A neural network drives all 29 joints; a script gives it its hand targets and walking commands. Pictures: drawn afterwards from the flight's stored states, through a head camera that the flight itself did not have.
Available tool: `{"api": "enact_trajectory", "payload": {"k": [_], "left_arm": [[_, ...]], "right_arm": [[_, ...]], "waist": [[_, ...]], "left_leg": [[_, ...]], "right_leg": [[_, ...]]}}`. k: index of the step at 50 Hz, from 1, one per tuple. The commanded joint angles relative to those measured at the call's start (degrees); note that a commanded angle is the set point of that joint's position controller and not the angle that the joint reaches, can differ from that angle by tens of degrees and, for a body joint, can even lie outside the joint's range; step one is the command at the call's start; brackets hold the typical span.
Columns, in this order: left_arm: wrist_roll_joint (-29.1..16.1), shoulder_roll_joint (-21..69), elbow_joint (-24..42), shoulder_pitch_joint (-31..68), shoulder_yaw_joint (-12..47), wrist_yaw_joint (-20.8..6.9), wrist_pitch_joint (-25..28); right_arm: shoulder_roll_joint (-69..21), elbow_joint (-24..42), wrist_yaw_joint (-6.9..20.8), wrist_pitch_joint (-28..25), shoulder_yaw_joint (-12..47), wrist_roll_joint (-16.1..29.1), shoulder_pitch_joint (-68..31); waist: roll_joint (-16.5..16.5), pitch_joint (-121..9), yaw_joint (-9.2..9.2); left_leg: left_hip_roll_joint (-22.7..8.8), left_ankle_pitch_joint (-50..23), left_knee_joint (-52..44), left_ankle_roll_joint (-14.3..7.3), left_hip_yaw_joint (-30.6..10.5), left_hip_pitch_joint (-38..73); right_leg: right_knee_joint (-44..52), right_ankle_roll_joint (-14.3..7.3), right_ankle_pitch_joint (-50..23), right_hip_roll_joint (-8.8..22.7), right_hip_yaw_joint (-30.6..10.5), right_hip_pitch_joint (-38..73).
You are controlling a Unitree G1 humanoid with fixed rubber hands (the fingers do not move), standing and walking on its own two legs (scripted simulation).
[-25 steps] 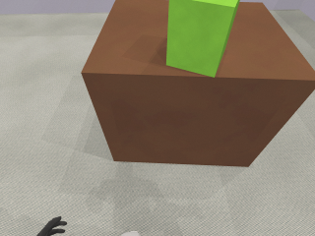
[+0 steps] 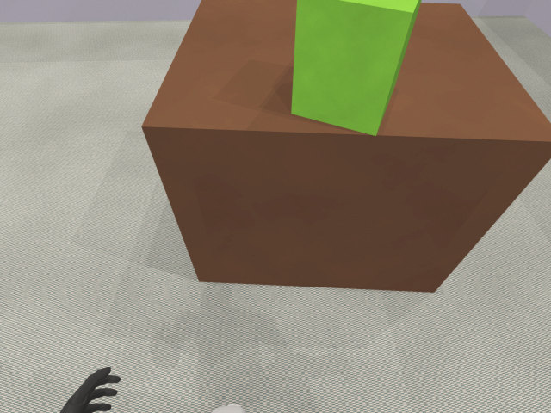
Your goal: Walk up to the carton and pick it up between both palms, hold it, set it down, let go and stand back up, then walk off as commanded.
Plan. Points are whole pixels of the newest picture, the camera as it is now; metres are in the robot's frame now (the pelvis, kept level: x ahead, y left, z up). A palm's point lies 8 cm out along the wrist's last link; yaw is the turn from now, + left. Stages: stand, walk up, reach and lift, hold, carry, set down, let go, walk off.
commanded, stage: walk up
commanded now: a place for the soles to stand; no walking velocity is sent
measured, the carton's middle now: (354, 49) +0.80 -0.11 +0.12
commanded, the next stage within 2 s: none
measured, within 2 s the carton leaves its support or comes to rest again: neither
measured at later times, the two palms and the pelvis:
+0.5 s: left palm out of the picture +0.08 +0.24 -0.04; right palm out of the picture +0.15 -0.43 -0.07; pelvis +0.08 -0.10 +0.02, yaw +0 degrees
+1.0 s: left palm (146, 310) +0.29 +0.26 -0.09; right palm (544, 305) +0.31 -0.40 -0.05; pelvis +0.23 -0.06 +0.01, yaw -1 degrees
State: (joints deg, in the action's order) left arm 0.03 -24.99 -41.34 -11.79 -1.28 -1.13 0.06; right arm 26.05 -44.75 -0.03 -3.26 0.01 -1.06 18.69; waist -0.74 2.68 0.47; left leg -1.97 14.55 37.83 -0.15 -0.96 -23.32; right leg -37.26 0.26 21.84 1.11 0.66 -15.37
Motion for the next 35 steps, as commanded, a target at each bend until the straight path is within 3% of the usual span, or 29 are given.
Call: {"api": "enact_trajectory", "payload": {"k": [1, 2, 3, 4, 5, 6, 8, 10, 11, 12, 13, 14, 15, 16, 17, 18, 19, 20, 21, 22, 23, 25, 27, 31, 35], "left_arm": [[2.59, -14.49, 2.22, -3.82, -5.96, -1.00, 1.67], [2.81, -14.71, 1.89, -3.84, -5.91, -1.60, 1.47], [2.83, -13.45, 2.40, -2.43, -5.80, -2.03, 1.18], [2.76, -11.95, 2.51, -1.04, -5.76, -2.33, 0.99], [2.69, -12.18, 2.79, -0.55, -6.03, -2.25, 1.01], [2.30, -12.12, 2.79, -0.06, -6.05, -2.19, 1.39], [2.16, -11.74, 2.92, 0.16, -6.26, -2.31, 2.20], [2.17, -11.58, 2.96, -1.60, -6.72, -2.83, 2.39], [2.03, -11.49, 2.80, -3.31, -7.31, -3.12, 2.07], [1.61, -11.45, 2.03, -5.38, -7.84, -3.41, 1.84], [1.30, -11.15, 0.80, -10.15, -8.20, -3.62, 1.72], [1.05, -11.00, -1.93, -17.43, -9.07, -3.48, 1.83], [1.20, -13.15, -4.93, -26.07, -10.48, -2.78, 2.15], [2.37, -17.73, -4.35, -28.78, -11.58, -1.67, 2.67], [2.75, -19.08, -0.73, -19.38, -10.84, -0.95, 3.01], [2.21, -19.83, 1.28, -12.38, -10.89, -0.80, 2.83], [1.86, -19.27, 1.91, -8.72, -10.51, -0.83, 3.25], [1.56, -16.80, 1.60, -7.30, -9.87, -0.79, 3.79], [1.24, -14.76, 1.94, -6.71, -9.42, -0.72, 4.17], [0.81, -13.74, 2.47, -7.73, -8.86, -0.66, 4.47], [0.57, -12.57, 2.50, -10.52, -8.36, -0.54, 4.83], [0.41, -11.41, 2.00, -16.61, -7.94, -0.31, 4.75], [0.16, -11.37, 2.59, -19.62, -8.12, -0.09, 4.36], [0.14, -11.57, 2.27, -21.69, -8.00, 0.12, 3.42], [0.31, -11.48, 2.95, -19.85, -7.35, -0.09, 3.11]], "right_arm": [[15.90, 2.42, 0.47, -1.09, -6.68, -0.54, 1.48], [17.46, 1.23, 0.63, -1.29, -7.44, -0.98, 2.39], [18.24, 1.01, 0.61, -1.46, -8.11, -1.17, 4.64], [19.42, 0.52, 0.52, -1.61, -8.80, -1.26, 7.27], [19.54, 1.17, 0.31, -2.01, -9.19, -1.13, 7.63], [19.19, 0.90, 0.00, -2.35, -9.28, -0.85, 8.57], [18.23, 0.61, -0.23, -2.53, -8.59, -0.36, 8.62], [17.78, 1.03, -0.10, -2.35, -8.33, -0.44, 7.14], [18.15, 1.32, -0.01, -2.22, -8.39, -0.67, 5.07], [18.09, 1.92, 0.18, -2.01, -8.19, -0.76, 1.86], [18.50, 2.99, 0.34, -1.81, -8.09, -0.80, -3.57], [17.19, 4.12, 0.66, -1.36, -7.41, -0.90, -9.30], [12.69, 4.89, 0.69, -0.84, -6.07, -1.20, -11.42], [5.81, 5.74, 0.32, -0.58, -4.20, -0.56, -9.64], [7.55, 5.49, -0.39, -0.41, -4.50, 0.06, -7.23], [14.04, 3.69, -0.41, -0.39, -6.11, 0.49, -5.73], [15.41, 2.30, -0.05, -0.57, -6.49, 0.85, -4.22], [15.43, 1.19, 0.33, -0.70, -6.53, 1.02, -2.87], [13.89, 0.73, 0.71, -0.62, -6.21, 1.05, -0.10], [12.82, 0.09, 0.92, -0.49, -5.94, 1.08, 1.61], [11.54, 0.12, 1.12, -0.47, -5.51, 1.25, 2.38], [10.19, 0.85, 1.19, -0.34, -4.93, 1.34, 1.51], [9.64, 1.35, 1.03, 0.12, -4.66, 1.43, -0.39], [9.85, 3.26, 0.82, 0.13, -4.42, 0.98, -7.83], [8.33, 4.45, 0.75, -0.55, -4.09, 0.41, -10.72]], "waist": [[0.46, -9.10, -0.20], [2.25, -6.36, -0.66], [5.08, -4.38, -2.16], [9.49, -2.76, -3.51], [10.12, -0.76, -4.41], [6.64, -1.40, -4.78], [4.60, -5.37, -4.80], [5.24, -7.55, -3.98], [7.02, -7.90, -2.75], [8.53, -6.75, -1.04], [10.16, -5.88, 2.76], [9.49, -5.38, 7.80], [0.26, -4.23, 11.76], [-18.59, -0.30, 12.95], [-14.90, 2.92, 8.05], [-7.29, 6.73, 5.09], [-3.22, 12.05, 2.34], [-1.21, 14.61, 0.54], [-2.23, 13.40, -0.72], [-4.13, 10.86, -0.72], [-5.10, 7.91, -0.01], [-6.82, 0.57, 1.90], [-7.97, -1.75, 3.71], [-8.60, 1.27, 6.67], [-8.95, 2.29, 6.70]], "left_leg": [[-4.05, 22.10, -8.92, -5.99, -10.94, 6.40], [-4.81, 31.47, -11.41, -6.45, -15.20, 7.73], [-7.86, 38.12, -16.40, -8.26, -21.77, 11.57], [-13.58, 42.26, -22.32, -11.62, -29.98, 15.25], [-17.48, 36.43, -23.91, -14.80, -34.05, 18.41], [-18.21, 26.96, -21.34, -16.16, -33.77, 22.93], [-16.36, 16.99, -17.55, -15.62, -27.74, 26.75], [-15.66, 13.53, -17.18, -14.78, -22.75, 23.37], [-14.76, 16.76, -17.93, -14.00, -20.32, 18.98], [-13.81, 20.71, -18.70, -13.11, -18.22, 12.83], [-12.92, 23.33, -17.51, -11.36, -14.55, 4.41], [-9.48, 26.65, -12.60, -8.45, -8.90, -5.81], [-3.84, 27.27, 2.78, -5.31, -3.20, -15.45], [6.70, 21.25, 24.98, -1.93, 1.58, -26.14], [7.25, 15.61, 29.04, -1.20, -3.35, -29.55], [4.50, 11.85, 28.58, -1.37, -7.19, -26.88], [1.45, 7.16, 29.18, -1.87, -7.25, -24.36], [0.14, 2.92, 28.12, -1.84, -6.46, -21.04], [-0.28, -0.84, 26.68, -1.82, -5.73, -16.98], [0.09, -3.33, 25.98, -1.71, -4.99, -14.10], [0.40, -4.38, 24.46, -1.74, -4.28, -13.43], [1.78, -3.01, 19.41, -1.32, -2.01, -13.50], [1.94, -2.80, 15.46, -1.14, -0.76, -14.47], [1.86, -0.60, 5.94, -1.00, 2.01, -17.96], [2.64, -0.33, -2.63, -2.06, 4.97, -13.47]], "right_leg": [[7.02, -6.36, 17.75, 4.01, -7.24, -0.83], [4.54, -6.69, 24.16, 3.69, -8.46, -7.04], [-0.58, -5.43, 23.30, 1.68, -5.96, -14.67], [-10.69, -3.79, 15.84, -0.61, -1.27, -20.29], [-15.19, -3.15, 11.79, 0.99, -3.32, -24.86], [-13.71, -3.14, 10.20, 2.75, -5.64, -26.78], [-11.99, -2.53, 10.74, 3.52, -5.14, -26.20], [-9.10, -1.95, 9.99, 2.54, -2.83, -20.44], [-8.55, -1.93, 8.33, 2.19, -1.59, -16.35], [-6.64, -2.08, 5.94, 1.79, -0.71, -11.87], [-2.63, -3.02, -0.12, 2.33, 0.40, -3.26], [1.96, -3.59, -6.21, 1.04, 2.54, 8.37], [7.02, -3.28, -4.25, 0.13, -0.96, 18.20], [21.21, -3.57, 14.84, 9.15, -23.77, 17.75], [31.94, -5.61, 29.54, 17.36, -41.36, 10.91], [34.91, -5.98, 37.18, 19.10, -44.30, 4.89], [34.27, -4.90, 34.02, 18.05, -40.70, -1.20], [32.38, -2.38, 25.04, 14.31, -32.52, -3.81], [31.54, -0.34, 17.09, 10.36, -24.88, -2.67], [30.24, 0.57, 8.55, 7.91, -19.50, -0.15], [27.57, 1.25, -5.39, 7.03, -16.30, 5.01], [21.64, 0.39, -28.03, 5.97, -10.73, 17.56], [20.06, -0.75, -28.83, 6.04, -9.36, 21.95], [19.73, -3.24, -28.68, 7.55, -11.16, 25.33], [17.36, -5.03, -34.64, 8.42, -9.59, 22.91]]}}
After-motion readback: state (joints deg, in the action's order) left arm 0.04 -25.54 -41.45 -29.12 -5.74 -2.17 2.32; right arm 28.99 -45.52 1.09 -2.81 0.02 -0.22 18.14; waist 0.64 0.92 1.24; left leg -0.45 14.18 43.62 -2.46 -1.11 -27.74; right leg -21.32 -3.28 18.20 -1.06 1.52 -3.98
